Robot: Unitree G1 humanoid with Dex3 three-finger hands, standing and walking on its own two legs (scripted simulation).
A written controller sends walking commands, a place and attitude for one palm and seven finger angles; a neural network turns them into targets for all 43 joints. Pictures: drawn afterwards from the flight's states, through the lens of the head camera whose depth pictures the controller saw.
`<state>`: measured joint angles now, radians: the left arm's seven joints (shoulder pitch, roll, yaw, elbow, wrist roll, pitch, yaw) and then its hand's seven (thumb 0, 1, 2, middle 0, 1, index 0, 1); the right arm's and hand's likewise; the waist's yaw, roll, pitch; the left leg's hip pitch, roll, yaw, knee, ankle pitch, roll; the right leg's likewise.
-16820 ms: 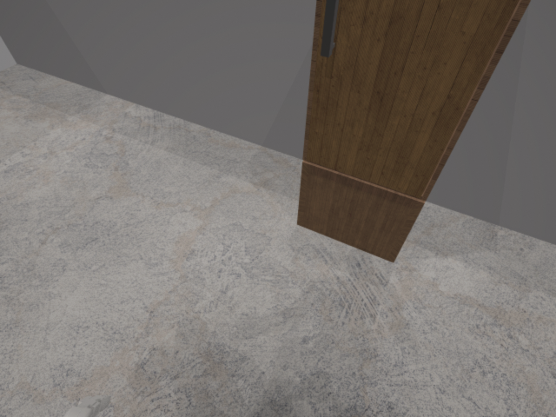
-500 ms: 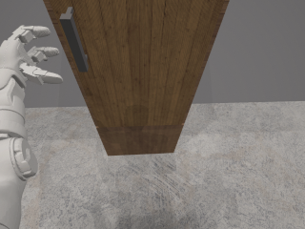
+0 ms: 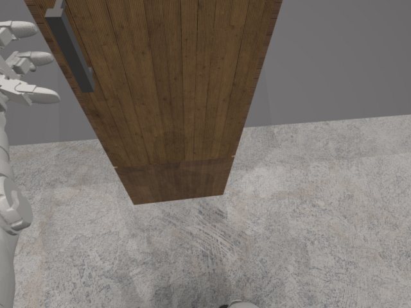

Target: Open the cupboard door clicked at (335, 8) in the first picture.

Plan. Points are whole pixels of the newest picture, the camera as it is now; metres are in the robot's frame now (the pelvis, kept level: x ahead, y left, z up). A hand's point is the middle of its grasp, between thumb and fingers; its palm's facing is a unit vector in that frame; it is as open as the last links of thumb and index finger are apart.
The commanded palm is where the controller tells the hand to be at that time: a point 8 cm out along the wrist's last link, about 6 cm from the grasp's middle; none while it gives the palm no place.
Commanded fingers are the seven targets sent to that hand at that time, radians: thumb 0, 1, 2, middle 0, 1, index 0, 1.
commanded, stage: slide the fingers in behind the handle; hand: left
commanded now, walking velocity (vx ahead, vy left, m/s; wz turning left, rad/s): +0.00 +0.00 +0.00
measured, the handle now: (75, 49) +0.57 +0.18 +0.16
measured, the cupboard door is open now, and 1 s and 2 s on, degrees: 0 0 2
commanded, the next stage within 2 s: close the thumb around the handle in 1.60 s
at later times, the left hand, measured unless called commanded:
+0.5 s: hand (51, 72) +0.50 +0.21 +0.17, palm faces +0.02 -1.00 +0.01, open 14.0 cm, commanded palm +0.47 +0.26 +0.16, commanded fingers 0.00 -0.50 0.30 -0.30 -1.20 -0.30 -1.20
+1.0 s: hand (66, 72) +0.50 +0.19 +0.17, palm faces +0.04 -1.00 +0.00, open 14.1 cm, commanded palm +0.48 +0.23 +0.16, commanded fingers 0.00 -0.50 0.30 -0.30 -1.20 -0.30 -1.20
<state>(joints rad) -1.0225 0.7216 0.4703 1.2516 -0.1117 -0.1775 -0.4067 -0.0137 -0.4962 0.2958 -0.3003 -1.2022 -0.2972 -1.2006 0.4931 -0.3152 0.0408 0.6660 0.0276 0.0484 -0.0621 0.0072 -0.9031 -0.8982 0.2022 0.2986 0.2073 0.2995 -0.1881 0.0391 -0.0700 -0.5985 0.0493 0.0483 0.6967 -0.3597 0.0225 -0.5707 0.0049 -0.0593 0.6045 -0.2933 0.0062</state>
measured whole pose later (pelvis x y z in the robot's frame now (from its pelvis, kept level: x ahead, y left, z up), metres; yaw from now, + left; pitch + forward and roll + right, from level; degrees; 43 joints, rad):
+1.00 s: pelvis -0.01 -0.01 +0.00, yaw +1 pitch +13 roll -2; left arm -1.03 0.53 0.35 1.20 -0.12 -0.19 -0.23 -0.01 -0.50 0.30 -0.27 -1.20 -0.28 -1.20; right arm 0.44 -0.30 0.02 0.70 0.02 0.00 -0.04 0.01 -0.90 -0.90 0.20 0.30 0.21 0.30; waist -0.16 0.04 -0.06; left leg -0.56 0.04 0.03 0.69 -0.35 0.01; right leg -0.54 -0.01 -0.08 0.62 -0.30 0.00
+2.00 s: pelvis +0.00 -0.01 +0.00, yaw +1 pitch +11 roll -1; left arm -0.94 0.43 0.36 1.10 -0.11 -0.17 -0.19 -0.01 -0.10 0.46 -0.31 -1.24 -0.31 -1.23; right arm 0.40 -0.29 0.02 0.67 0.02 0.01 -0.03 0.01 -0.90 -0.90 0.20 0.30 0.21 0.30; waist -0.14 0.05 -0.08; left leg -0.50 0.04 0.05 0.66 -0.35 0.01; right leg -0.49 0.00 -0.06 0.60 -0.31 0.00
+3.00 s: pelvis +0.01 +0.00 +0.01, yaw -1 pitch +7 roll -1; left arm -0.51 0.24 0.27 0.49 -0.20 0.00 -0.11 0.00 0.68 0.73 -0.34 -1.34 -0.32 -1.31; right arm 0.33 -0.26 0.01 0.60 0.05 0.02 -0.02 0.01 -0.91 -0.90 0.20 0.30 0.20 0.30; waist -0.06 0.06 -0.09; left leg -0.35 0.04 0.08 0.57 -0.34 0.02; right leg -0.36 0.00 -0.02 0.53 -0.30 0.00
